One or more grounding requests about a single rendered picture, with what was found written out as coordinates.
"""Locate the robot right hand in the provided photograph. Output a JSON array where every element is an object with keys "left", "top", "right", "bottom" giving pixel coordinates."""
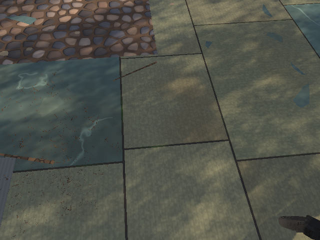
[{"left": 278, "top": 215, "right": 320, "bottom": 240}]

